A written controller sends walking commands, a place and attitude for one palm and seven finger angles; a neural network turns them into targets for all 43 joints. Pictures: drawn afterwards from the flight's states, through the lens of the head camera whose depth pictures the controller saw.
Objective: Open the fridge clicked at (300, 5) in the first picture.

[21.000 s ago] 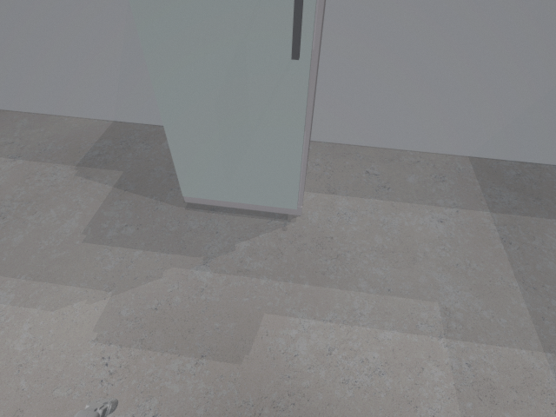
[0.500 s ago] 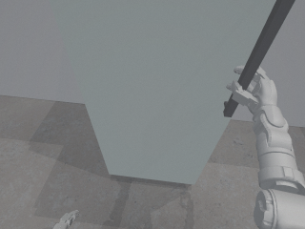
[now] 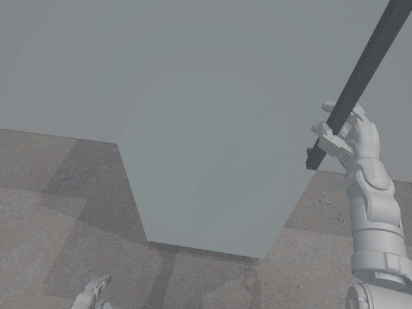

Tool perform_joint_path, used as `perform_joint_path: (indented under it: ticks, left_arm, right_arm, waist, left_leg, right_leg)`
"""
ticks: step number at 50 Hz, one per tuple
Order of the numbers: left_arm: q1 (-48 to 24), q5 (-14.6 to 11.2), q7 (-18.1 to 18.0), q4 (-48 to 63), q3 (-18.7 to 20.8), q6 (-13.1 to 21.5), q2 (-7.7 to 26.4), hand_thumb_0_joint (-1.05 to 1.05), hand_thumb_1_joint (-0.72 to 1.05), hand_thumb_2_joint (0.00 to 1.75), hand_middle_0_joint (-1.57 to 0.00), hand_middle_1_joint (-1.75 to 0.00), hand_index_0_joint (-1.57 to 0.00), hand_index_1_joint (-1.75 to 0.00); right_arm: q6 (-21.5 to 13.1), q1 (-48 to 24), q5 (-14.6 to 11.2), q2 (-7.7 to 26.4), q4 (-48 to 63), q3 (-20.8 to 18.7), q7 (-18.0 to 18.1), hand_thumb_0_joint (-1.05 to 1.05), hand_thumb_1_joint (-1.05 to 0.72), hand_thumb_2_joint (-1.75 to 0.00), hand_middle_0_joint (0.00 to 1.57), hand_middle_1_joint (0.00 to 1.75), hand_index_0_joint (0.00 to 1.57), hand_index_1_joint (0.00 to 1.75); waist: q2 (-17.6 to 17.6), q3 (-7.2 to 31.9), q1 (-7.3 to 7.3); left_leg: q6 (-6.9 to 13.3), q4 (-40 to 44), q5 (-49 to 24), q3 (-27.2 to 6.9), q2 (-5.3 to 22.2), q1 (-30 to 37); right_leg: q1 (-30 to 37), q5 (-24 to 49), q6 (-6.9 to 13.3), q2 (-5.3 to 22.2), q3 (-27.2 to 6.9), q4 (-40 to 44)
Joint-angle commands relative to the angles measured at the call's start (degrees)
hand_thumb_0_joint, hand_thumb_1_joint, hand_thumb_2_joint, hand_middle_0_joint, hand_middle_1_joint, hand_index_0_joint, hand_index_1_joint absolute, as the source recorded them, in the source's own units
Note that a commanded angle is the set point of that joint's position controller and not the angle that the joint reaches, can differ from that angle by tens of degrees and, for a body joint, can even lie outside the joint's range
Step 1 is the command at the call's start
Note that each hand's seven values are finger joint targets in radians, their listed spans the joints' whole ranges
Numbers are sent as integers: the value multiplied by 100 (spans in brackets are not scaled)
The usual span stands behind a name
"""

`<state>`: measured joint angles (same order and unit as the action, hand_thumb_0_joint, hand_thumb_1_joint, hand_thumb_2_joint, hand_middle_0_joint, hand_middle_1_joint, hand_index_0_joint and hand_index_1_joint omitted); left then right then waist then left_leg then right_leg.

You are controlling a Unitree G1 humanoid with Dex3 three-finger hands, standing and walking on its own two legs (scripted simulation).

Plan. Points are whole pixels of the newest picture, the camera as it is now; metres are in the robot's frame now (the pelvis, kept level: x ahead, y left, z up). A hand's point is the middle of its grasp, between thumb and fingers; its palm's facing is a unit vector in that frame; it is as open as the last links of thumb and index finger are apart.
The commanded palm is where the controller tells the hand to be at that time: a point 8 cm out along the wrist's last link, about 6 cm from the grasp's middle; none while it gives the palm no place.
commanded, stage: pull the door a little, standing still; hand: right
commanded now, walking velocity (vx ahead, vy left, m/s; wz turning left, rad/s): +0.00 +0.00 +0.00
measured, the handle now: (346, 90) +0.47 -0.20 +0.23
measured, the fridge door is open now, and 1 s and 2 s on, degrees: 0 17 50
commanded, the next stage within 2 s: walk backward, drawing the door open in 0.52 s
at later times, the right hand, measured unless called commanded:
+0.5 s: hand (325, 145) +0.39 -0.17 +0.16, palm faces +0.04 +1.00 +0.03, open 6.2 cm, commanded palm +0.31 -0.21 +0.16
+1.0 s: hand (318, 201) +0.27 -0.13 +0.16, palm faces +0.15 +0.97 -0.19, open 6.7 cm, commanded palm +0.23 -0.18 +0.16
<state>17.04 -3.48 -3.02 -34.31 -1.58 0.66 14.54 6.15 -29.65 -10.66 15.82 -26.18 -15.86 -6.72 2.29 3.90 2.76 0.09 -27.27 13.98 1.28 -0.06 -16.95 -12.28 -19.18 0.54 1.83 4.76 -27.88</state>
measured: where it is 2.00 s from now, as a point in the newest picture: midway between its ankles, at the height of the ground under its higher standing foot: outside the picture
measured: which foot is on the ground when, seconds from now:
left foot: down 0.00-1.00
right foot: down 0.00-1.00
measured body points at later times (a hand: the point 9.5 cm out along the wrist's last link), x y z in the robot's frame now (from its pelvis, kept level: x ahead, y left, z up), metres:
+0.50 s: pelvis +0.02 -0.01 +0.00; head +0.02 +0.01 +0.45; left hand +0.17 +0.23 -0.09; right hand +0.38 -0.22 +0.16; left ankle +0.00 +0.12 -0.74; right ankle -0.05 -0.11 -0.73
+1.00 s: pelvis +0.00 +0.01 +0.00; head +0.02 +0.04 +0.45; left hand +0.21 +0.20 -0.09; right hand +0.26 -0.18 +0.17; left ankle +0.00 +0.12 -0.73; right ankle -0.06 -0.11 -0.74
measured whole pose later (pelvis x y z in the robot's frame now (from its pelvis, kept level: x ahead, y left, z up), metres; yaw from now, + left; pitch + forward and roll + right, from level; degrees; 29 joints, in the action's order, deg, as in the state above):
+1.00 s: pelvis +0.00 +0.01 +0.00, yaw -3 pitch +2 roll +0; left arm 8.0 1.3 -2.7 -28.9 -2.9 -4.1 10.1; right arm 0.1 10.5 -3.3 10.4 21.5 -1.2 5.5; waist 3.7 0.4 0.9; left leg 0.1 -30.4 15.4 4.2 1.7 -15.4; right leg -9.6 -17.8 -0.3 -0.2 -0.7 -26.1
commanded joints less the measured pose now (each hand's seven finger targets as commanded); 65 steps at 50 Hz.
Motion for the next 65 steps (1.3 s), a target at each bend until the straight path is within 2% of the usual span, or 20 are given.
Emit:
perform_joint_path:
  ticks: [1, 3, 6, 12, 15, 31, 32, 33, 34, 39, 43, 48, 50, 52, 54, 56, 59, 63, 64, 65]
  left_arm:
    - [-465, 38, -25, 911, 290, 227, 713, 0, 90, 90, -20, -30, -20, -30]
    - [-495, 19, -26, 877, 278, 208, 679, 0, 90, 90, -20, -30, -20, -30]
    - [-366, 39, -91, 718, 309, 176, 718, 0, 90, 90, -20, -30, -20, -30]
    - [-470, 74, -63, 816, 285, 138, 652, 0, 90, 90, -20, -30, -20, -30]
    - [-564, 76, -25, 904, 280, 110, 656, 0, 90, 90, -20, -30, -20, -30]
    - [-1262, 86, 194, 1505, 193, 126, 431, 0, 90, 90, -20, -30, -20, -30]
    - [-1194, 199, 21, 1391, 125, 114, 615, 0, 90, 90, -20, -30, -20, -30]
    - [-1000, 286, -54, 1079, 173, 53, 471, 0, 90, 90, -20, -30, -20, -30]
    - [-1009, 348, -77, 1129, 182, -14, 463, 0, 90, 90, -20, -30, -20, -30]
    - [-1187, 420, -102, 1297, 172, -294, 386, 0, 90, 90, -20, -30, -20, -30]
    - [-1303, 484, -53, 1392, 156, -301, 300, 0, 90, 90, -20, -30, -20, -30]
    - [-1190, 525, 11, 1382, 180, -178, 231, 0, 90, 90, -20, -30, -20, -30]
    - [-1189, 529, 25, 1359, 188, -144, 237, 0, 90, 90, -20, -30, -20, -30]
    - [-1240, 495, 13, 1363, 178, -95, 134, 0, 90, 90, -20, -30, -20, -30]
    - [-1238, 459, -49, 1392, 168, -53, 22, 0, 90, 90, -20, -30, -20, -30]
    - [-1320, 403, -140, 1381, 149, 2, -84, 0, 90, 90, -20, -30, -20, -30]
    - [-1443, 499, -219, 1305, 52, 108, -155, 0, 90, 90, -20, -30, -20, -30]
    - [-1311, 500, -253, 1186, 73, 185, -67, 0, 90, 90, -20, -30, -20, -30]
    - [-1149, 472, -268, 1173, 150, 232, 36, 0, 90, 90, -20, -30, -20, -30]
    - [-1164, 433, -269, 1269, 244, 301, 279, 0, 90, 90, -20, -30, -20, -30]
  right_arm:
    - [-248, -1150, -123, 1354, 1906, -486, -189, 0, -90, -90, 45, 140, 45, 140]
    - [-124, -1522, -125, 896, 2046, -37, -188, 0, -90, -90, 45, 140, 45, 140]
    - [10, -2225, -48, 1031, 1755, -61, -30, 0, -90, -90, 45, 140, 45, 140]
    - [90, -1531, -50, 751, 1987, 48, -24, 0, -90, -90, 45, 140, 45, 140]
    - [119, -859, -87, 643, 2065, 74, -68, 0, -90, -90, 45, 140, 45, 140]
    - [640, 3076, -217, 351, 6264, 174, 52, 0, -90, -90, 45, 140, 45, 140]
    - [-220, 128, 504, 1744, 6611, -182, 676, 0, -90, -90, 45, 140, 45, 140]
    - [-417, 1380, 531, 850, 5289, 181, 887, 0, -90, -90, 45, 140, 45, 140]
    - [-544, 2221, 613, 426, 5144, 588, 941, 0, -90, -90, 45, 140, 45, 140]
    - [-964, 2582, 745, 228, 5896, 1031, 1076, 0, -90, -90, 45, 140, 45, 140]
    - [-1112, 2799, 844, 44, 6282, 1268, 1144, 0, -90, -90, 45, 140, 45, 140]
    - [-1286, 3065, 922, 35, 6536, 1254, 1183, 0, -90, -90, 45, 140, 45, 140]
    - [-1345, 3108, 924, 87, 6593, 1203, 1197, 0, -90, -90, 45, 140, 45, 140]
    - [-1443, 3191, 886, 177, 6593, 1051, 1217, 0, -90, -90, 45, 140, 45, 140]
    - [-1538, 3319, 868, 266, 6510, 928, 1249, 0, -90, -90, 45, 140, 45, 140]
    - [-1528, 3493, 864, 321, 6466, 786, 1285, 0, -90, -90, 45, 140, 45, 140]
    - [-1437, 3401, 978, -4, 6667, 1108, 1284, 0, -90, -90, 45, 140, 45, 140]
    - [-1395, 3017, 962, -188, 7051, 1528, 1299, 0, -90, -90, 45, 140, 45, 140]
    - [-1386, 2839, 935, -216, 7180, 1679, 1295, 0, -90, -90, 45, 140, 45, 140]
    - [-1383, 2793, 903, -233, 7256, 1874, 1273, 0, -90, -90, 45, 140, 45, 140]
  waist:
    - [-130, 1964, -515]
    - [-99, 1810, -356]
    - [-111, 1719, -198]
    - [-30, 2022, -377]
    - [-364, 1952, -464]
    - [-75, 1583, -719]
    - [182, 887, -130]
    - [-290, 885, -89]
    - [-341, 999, -186]
    - [56, 1230, -109]
    - [194, 967, -91]
    - [361, 1096, -34]
    - [327, 1221, -35]
    - [-74, 1404, -90]
    - [-782, 1465, -153]
    - [-1344, 1424, -338]
    - [-1134, 1081, -336]
    - [-710, 862, -97]
    - [-213, 822, 64]
    - [938, 608, 112]
  left_leg:
    - [171, -182, -3647, 91, 39, 1779]
    - [154, -143, -3619, 130, 22, 1567]
    - [141, -87, -3402, 131, -3, 1292]
    - [171, -182, -3632, 170, 31, 1518]
    - [167, -167, -3641, 205, 26, 1644]
    - [143, -196, -3968, 253, 94, 1862]
    - [124, 112, -4279, -321, 463, 1315]
    - [242, 24, -4076, -236, 669, 1097]
    - [253, -73, -4116, -188, 691, 1072]
    - [-4, -485, -3137, 120, 330, 699]
    - [-67, -475, -1768, 233, 95, 351]
    - [-72, -350, -1970, 296, 30, 225]
    - [-24, -220, -2543, 291, 114, 586]
    - [46, -31, -3496, 195, 317, 1168]
    - [359, 126, -4695, -82, 976, 1776]
    - [733, 318, -4526, -305, 1640, 1842]
    - [965, 403, -3400, -56, 1762, 1170]
    - [593, 143, -1439, 641, 1157, 337]
    - [327, -648, -801, 697, 794, -182]
    - [-101, -1916, 418, 724, 69, -1266]
  right_leg:
    - [328, 3772, 84, -61, -212, 56]
    - [437, 3844, 71, -53, -214, 40]
    - [498, 3667, 85, -58, -263, -16]
    - [610, 4089, 53, -89, -308, -56]
    - [556, 4065, 50, -50, -299, -20]
    - [555, 4414, 4, 9, -279, 63]
    - [313, 3782, 104, 66, -313, -385]
    - [368, 3540, 93, 91, -507, -591]
    - [435, 3566, 95, 129, -544, -571]
    - [1084, 5395, 109, 439, -830, -189]
    - [1237, 5936, 114, 590, -1036, 91]
    - [1549, 6745, 58, 550, -1122, -82]
    - [1292, 6396, 16, 463, -1090, -189]
    - [736, 5061, -17, 306, -914, -321]
    - [-341, 2166, -96, -110, -619, -864]
    - [-1228, -371, -36, -407, -635, -1875]
    - [-1301, -565, -46, -179, -600, -2550]
    - [-199, 575, -129, -38, -258, -582]
    - [413, 1490, -17, 208, -755, 335]
    - [893, 2325, 460, 1478, -2863, 1323]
